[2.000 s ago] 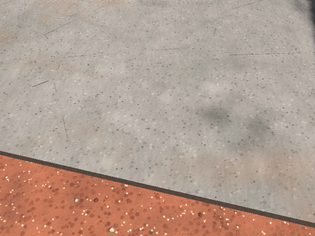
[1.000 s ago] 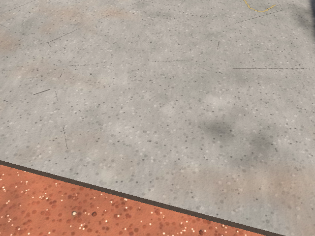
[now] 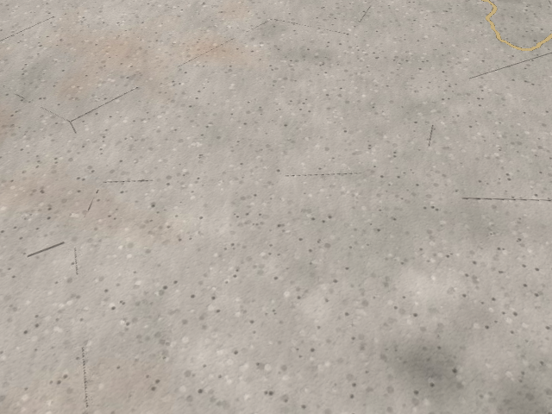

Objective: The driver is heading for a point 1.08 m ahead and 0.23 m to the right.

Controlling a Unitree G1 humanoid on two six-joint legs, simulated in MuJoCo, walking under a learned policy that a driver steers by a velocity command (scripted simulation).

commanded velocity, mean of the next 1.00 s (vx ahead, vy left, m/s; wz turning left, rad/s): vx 0.50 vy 0.00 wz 0.00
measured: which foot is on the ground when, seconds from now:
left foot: up 0.00-0.02, down 0.04-0.62, up 0.64-1.00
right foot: down 0.00-0.06, up 0.08-0.58, down 0.60-1.00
